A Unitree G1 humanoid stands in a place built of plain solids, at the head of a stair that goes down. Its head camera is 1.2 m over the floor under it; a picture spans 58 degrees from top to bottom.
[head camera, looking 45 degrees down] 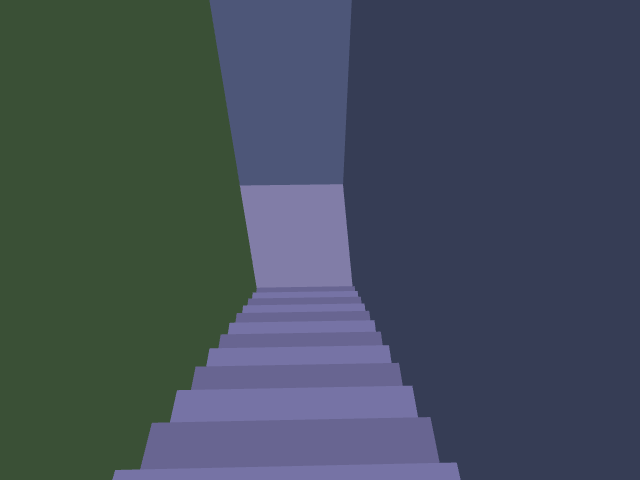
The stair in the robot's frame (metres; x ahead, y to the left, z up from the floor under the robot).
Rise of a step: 0.19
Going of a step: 0.22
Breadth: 1.02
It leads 1 degrees to the left of straight ahead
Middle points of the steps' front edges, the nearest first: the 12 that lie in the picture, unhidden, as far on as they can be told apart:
0.44 0.10 -0.19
0.66 0.10 -0.39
0.88 0.11 -0.58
1.10 0.11 -0.78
1.31 0.12 -0.97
1.53 0.12 -1.17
1.75 0.13 -1.36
1.97 0.13 -1.56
2.19 0.13 -1.75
2.41 0.14 -1.95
2.63 0.14 -2.14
2.85 0.15 -2.33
